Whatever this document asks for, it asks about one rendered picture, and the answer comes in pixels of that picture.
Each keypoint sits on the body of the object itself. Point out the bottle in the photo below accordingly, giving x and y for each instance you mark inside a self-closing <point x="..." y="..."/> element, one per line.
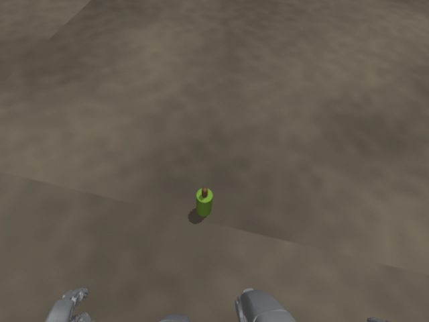
<point x="204" y="202"/>

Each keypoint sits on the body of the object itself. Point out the left robot hand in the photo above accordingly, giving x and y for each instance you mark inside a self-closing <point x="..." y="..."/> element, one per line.
<point x="63" y="309"/>

